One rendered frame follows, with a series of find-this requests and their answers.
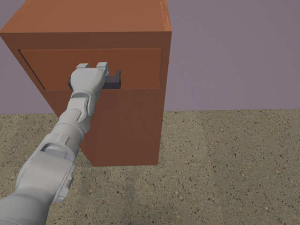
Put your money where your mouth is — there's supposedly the robot left hand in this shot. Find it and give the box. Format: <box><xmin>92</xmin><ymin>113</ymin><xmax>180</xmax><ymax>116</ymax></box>
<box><xmin>70</xmin><ymin>62</ymin><xmax>110</xmax><ymax>101</ymax></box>

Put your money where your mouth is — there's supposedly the drawer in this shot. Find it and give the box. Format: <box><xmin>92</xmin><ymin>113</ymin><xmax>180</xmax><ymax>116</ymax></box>
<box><xmin>20</xmin><ymin>48</ymin><xmax>161</xmax><ymax>90</ymax></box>

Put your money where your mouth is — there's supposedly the cabinet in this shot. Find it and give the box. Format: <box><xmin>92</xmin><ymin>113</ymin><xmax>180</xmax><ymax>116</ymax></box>
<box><xmin>0</xmin><ymin>0</ymin><xmax>172</xmax><ymax>167</ymax></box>

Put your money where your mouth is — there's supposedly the left robot upper arm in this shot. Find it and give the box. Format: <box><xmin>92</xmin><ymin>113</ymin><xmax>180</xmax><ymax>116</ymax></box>
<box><xmin>0</xmin><ymin>151</ymin><xmax>76</xmax><ymax>225</ymax></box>

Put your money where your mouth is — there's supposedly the handle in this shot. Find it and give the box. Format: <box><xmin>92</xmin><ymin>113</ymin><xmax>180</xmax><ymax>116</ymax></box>
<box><xmin>68</xmin><ymin>70</ymin><xmax>121</xmax><ymax>90</ymax></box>

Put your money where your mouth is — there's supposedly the left robot forearm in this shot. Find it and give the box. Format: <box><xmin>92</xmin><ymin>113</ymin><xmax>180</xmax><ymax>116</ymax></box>
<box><xmin>15</xmin><ymin>90</ymin><xmax>97</xmax><ymax>190</ymax></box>

